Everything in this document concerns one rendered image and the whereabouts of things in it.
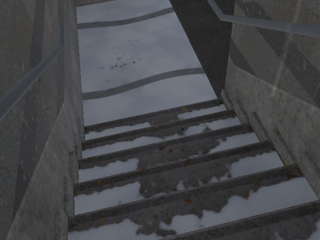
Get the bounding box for stairs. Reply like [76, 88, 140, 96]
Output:
[68, 98, 320, 240]

